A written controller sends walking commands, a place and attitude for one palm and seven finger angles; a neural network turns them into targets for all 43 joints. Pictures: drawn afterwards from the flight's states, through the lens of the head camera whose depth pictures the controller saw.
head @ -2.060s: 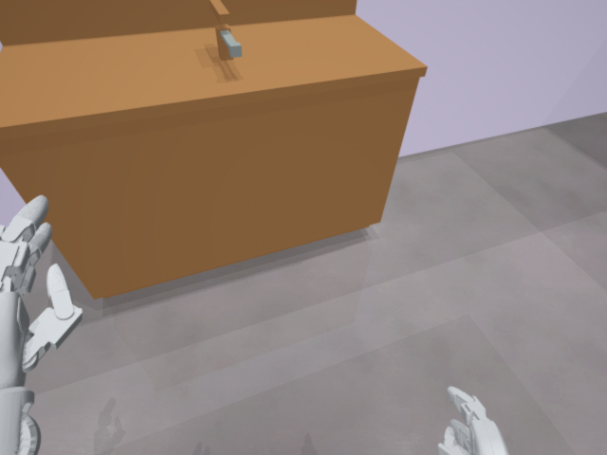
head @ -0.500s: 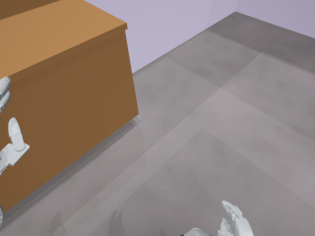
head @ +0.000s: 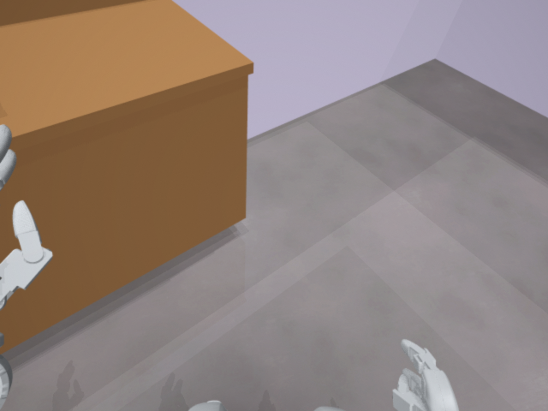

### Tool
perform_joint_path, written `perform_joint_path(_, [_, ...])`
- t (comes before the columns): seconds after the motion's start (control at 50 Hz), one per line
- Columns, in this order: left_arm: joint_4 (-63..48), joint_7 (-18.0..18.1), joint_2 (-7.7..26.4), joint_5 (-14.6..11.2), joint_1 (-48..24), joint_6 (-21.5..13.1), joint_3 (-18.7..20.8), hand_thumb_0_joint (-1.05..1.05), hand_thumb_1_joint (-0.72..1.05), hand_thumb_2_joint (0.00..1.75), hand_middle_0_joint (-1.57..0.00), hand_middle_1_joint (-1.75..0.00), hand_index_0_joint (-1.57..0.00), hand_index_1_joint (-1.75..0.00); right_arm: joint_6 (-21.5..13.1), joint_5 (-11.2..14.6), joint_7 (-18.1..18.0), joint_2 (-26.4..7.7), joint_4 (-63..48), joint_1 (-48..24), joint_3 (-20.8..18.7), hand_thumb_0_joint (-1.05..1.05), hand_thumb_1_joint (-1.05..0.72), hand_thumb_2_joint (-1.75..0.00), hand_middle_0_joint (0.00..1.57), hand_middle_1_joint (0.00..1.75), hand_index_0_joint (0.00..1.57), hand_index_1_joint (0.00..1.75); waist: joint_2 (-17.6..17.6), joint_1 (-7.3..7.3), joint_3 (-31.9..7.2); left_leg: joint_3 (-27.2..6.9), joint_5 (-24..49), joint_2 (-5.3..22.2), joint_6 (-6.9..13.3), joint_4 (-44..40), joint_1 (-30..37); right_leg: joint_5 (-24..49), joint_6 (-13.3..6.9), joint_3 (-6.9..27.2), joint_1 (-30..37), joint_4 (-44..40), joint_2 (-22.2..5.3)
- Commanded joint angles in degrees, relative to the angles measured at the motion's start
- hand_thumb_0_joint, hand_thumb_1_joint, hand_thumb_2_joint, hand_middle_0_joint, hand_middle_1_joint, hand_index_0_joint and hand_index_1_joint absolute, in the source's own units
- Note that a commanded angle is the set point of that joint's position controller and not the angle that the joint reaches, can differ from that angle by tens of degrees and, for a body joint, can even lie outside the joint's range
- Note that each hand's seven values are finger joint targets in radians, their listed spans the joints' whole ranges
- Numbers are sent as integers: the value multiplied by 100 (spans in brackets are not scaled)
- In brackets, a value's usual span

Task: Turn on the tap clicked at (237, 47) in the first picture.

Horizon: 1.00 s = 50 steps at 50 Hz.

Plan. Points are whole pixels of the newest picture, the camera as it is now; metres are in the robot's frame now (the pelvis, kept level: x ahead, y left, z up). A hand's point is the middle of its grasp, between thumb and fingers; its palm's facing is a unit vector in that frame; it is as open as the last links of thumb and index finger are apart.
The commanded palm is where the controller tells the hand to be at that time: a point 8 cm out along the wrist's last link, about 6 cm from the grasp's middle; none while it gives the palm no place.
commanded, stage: turn to face it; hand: left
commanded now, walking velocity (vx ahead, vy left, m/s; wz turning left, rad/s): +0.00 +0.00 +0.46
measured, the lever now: out of the picture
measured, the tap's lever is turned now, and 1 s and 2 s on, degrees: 0 0 0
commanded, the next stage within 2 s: take the last steps up to it in 0.38 s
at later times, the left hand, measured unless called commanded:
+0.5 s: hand (18, 380) +0.12 +0.21 +0.18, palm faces +0.57 -0.72 -0.40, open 7.4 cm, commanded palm +0.06 +0.25 +0.19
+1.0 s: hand out of the picture +0.07 +0.21 +0.18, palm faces +0.68 -0.63 -0.39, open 7.4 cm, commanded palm +0.01 +0.23 +0.19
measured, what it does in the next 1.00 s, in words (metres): steps on the spot, turning left: right foot, then left foot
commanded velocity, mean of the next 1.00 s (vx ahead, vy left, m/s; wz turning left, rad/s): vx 0.16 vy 0.04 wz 0.21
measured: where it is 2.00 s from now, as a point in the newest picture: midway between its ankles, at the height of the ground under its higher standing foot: outside the picture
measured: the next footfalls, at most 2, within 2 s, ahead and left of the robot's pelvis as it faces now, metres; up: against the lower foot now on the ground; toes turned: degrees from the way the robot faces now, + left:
right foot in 0.24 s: +0.01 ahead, -0.17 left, +0.00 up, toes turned +2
left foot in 0.58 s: -0.04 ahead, +0.06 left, +0.00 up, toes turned +20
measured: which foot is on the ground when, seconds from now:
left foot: down 0.00-0.26, up 0.28-0.56, down 0.58-0.92, up 0.94-1.00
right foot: up 0.00-0.22, down 0.24-0.58, up 0.60-0.90, down 0.92-1.00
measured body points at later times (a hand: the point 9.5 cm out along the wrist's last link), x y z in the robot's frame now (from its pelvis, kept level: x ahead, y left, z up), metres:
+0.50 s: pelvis -0.04 -0.06 +0.01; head -0.02 -0.06 +0.46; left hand +0.09 +0.25 +0.20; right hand +0.17 -0.28 -0.08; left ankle -0.06 +0.06 -0.69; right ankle -0.03 -0.17 -0.73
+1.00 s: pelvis -0.05 -0.08 +0.01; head -0.05 -0.10 +0.46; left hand +0.03 +0.24 +0.20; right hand +0.15 -0.24 -0.11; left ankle -0.09 +0.04 -0.67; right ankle -0.03 -0.17 -0.73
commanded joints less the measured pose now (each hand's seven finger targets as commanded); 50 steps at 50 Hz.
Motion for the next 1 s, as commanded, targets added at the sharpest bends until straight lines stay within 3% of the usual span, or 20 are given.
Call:
perform_joint_path(0.0, [-1671, 32, 748, -110, 295, -321, 531, 0, 90, 90, -20, -30, -20, -30, -345, 84, 101, -874, -795, -160, -257, 0, -90, -90, 20, 30, 20, 30, 1828, 73, -1309, -1558, 1752, 1261, 587, -1424, 960, 339, 96, 109, -89, -102, 10])
perform_joint_path(0.18, [-848, -14, 549, -213, -150, 50, 265, 0, 90, 90, -20, -30, -20, -30, -337, 122, 1, -795, -802, -245, -107, 0, -90, -90, 20, 30, 20, 30, 1473, 157, -1078, -1405, 162, 913, 361, -1558, 552, 701, -17, -202, 1301, -3046, 303])
perform_joint_path(0.2, [-858, -10, 628, -181, -289, 71, 272, 0, 90, 90, -20, -30, -20, -30, -302, 135, 9, -755, -818, -255, -91, 0, -90, -90, 20, 30, 20, 30, 1044, 185, -1110, -1209, -179, 677, 178, -1089, 389, 1177, -176, 10, 1561, -3853, 20])
perform_joint_path(0.24, [-876, 67, 1094, -141, -620, 157, 390, 0, 90, 90, -20, -30, -20, -30, -187, 122, -38, -535, -930, -495, 4, 0, -90, -90, 20, 30, 20, 30, -1052, 178, -717, -256, -1449, -273, -440, 1400, -868, 1684, -1057, 2374, 1292, -4663, -2188])
perform_joint_path(0.28, [-639, 54, 845, -131, -425, 209, 283, 0, 90, 90, -20, -30, -20, -30, -259, 96, -58, -700, -785, -449, -63, 0, -90, -90, 20, 30, 20, 30, -1041, 129, -619, -467, -1300, -133, -506, 2862, -930, 3089, -1069, 1597, 933, -4223, -2014])
perform_joint_path(0.32, [-773, 40, 869, -118, -485, 84, 346, 0, 90, 90, -20, -30, -20, -30, -205, 117, -141, -577, -813, -692, 54, 0, -90, -90, 20, 30, 20, 30, -753, 128, -612, -331, -1322, -3, -550, 2677, -902, 4669, -1012, 694, 1157, -3785, -1806])
perform_joint_path(0.44, [-702, 177, 829, -15, 53, -123, 508, 0, 90, 90, -20, -30, -20, -30, -153, 30, -263, -563, -983, -519, -2, 0, -90, -90, 20, 30, 20, 30, -710, 322, -1037, 342, -1198, -144, -391, 615, -255, 5759, -970, 388, 2013, -3323, -1674])
perform_joint_path(0.52, [-1161, 234, 751, -73, -28, -177, 401, 0, 90, 90, -20, -30, -20, -30, -114, 81, -205, -735, -995, -131, -170, 0, -90, -90, 20, 30, 20, 30, -183, 37, -1547, 354, 316, -70, -263, -1298, 1243, 4696, -512, 170, 1743, -2266, -1376])
perform_joint_path(0.54, [-1347, 247, 789, -117, -121, -225, 394, 0, 90, 90, -20, -30, -20, -30, -150, 98, -202, -894, -1052, -173, -228, 0, -90, -90, 20, 30, 20, 30, 603, 18, -1603, -519, 1165, 675, 111, -1416, 1836, 3294, -261, -20, 906, -1434, -899])
perform_joint_path(0.56, [-1338, 233, 815, -147, -55, -307, 412, 0, 90, 90, -20, -30, -20, -30, -198, 116, -147, -1033, -1072, -182, -278, 0, -90, -90, 20, 30, 20, 30, 1781, 128, -1464, -1850, 2603, 1716, 716, -1397, 2315, 266, -23, -206, -334, -768, -290])
perform_joint_path(0.58, [-997, 208, 854, -51, 191, -362, 483, 0, 90, 90, -20, -30, -20, -30, -252, 50, -139, -893, -915, -112, -184, 0, -90, -90, 20, 30, 20, 30, 2099, 95, -1294, -2706, 2620, 2102, 1134, -1647, 2353, -575, -68, 13, -1043, 34, -143])
perform_joint_path(0.6, [-1022, 170, 919, 24, 44, -359, 481, 0, 90, 90, -20, -30, -20, -30, -270, 40, -103, -911, -798, -164, -195, 0, -90, -90, 20, 30, 20, 30, 1808, 49, -1077, -2803, 1922, 2127, 1271, -1691, 2060, -332, -97, 275, -1229, 358, -298])
perform_joint_path(0.68, [-915, 51, 558, 55, -62, -360, 183, 0, 90, 90, -20, -30, -20, -30, -368, 159, -25, -941, -632, -266, -244, 0, -90, -90, 20, 30, 20, 30, 1488, 97, -642, -1271, -374, 1279, 857, -2032, 768, 752, -59, -65, -525, -37, -268])
perform_joint_path(0.84, [-277, 33, 530, 77, -580, -192, 47, 0, 90, 90, -20, -30, -20, -30, -342, 75, -207, -850, -566, -357, -79, 0, -90, -90, 20, 30, 20, 30, 1273, 156, -585, -1008, -2493, 973, 485, -1917, -169, 681, -141, -663, 1472, -2940, 81])
perform_joint_path(0.86, [-162, 46, 622, 109, -605, -153, 92, 0, 90, 90, -20, -30, -20, -30, -302, 51, -215, -834, -526, -335, -69, 0, -90, -90, 20, 30, 20, 30, 876, 165, -630, -893, -2469, 815, 360, -1379, -517, 692, -264, -353, 1927, -3408, -107])
perform_joint_path(0.88, [-124, 48, 727, 153, -660, -136, 135, 0, 90, 90, -20, -30, -20, -30, -249, 52, -198, -741, -549, -318, -77, 0, -90, -90, 20, 30, 20, 30, -63, 185, -631, -419, -2222, 420, 162, 32, -1062, -73, -645, 865, 2105, -4062, -872])
perform_joint_path(0.9, [-125, 48, 964, 109, -767, -110, 270, 0, 90, 90, -20, -30, -20, -30, -234, 53, -181, -664, -593, -415, -68, 0, -90, -90, 20, 30, 20, 30, -1469, 240, -480, 69, -1911, -172, -130, 1706, -1830, -660, -1269, 2935, 2078, -4893, -2111])
perform_joint_path(0.92, [-389, 76, 1025, 53, -1138, -162, 266, 0, 90, 90, -20, -30, -20, -30, -311, 49, -121, -881, -620, -594, -144, 0, -90, -90, 20, 30, 20, 30, -1503, 257, -518, -369, -1664, -100, -256, 2777, -2065, -661, -1486, 3653, 1945, -5075, -2599])
perform_joint_path(0.94, [-272, 63, 1025, 41, -1078, -219, 321, 0, 90, 90, -20, -30, -20, -30, -342, 33, -115, -867, -513, -557, -139, 0, -90, -90, 20, 30, 20, 30, -1078, 186, -321, -601, -1303, 81, -304, 3182, -1990, -644, -1514, 3418, 1540, -5049, -2483])
perform_joint_path(0.98, [-230, 10, 861, 50, -715, -324, 274, 0, 90, 90, -20, -30, -20, -30, -232, 53, -106, -767, -375, -452, -41, 0, -90, -90, 20, 30, 20, 30, -405, 140, -283, -423, -753, 275, -390, 3146, -1761, 717, -1275, 1777, 1385, -4739, -2007])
